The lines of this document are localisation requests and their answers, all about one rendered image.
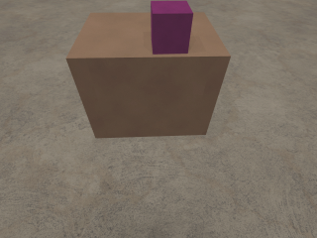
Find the pedestal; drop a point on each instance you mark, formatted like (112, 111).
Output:
(128, 92)

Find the carton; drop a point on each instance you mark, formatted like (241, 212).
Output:
(171, 23)

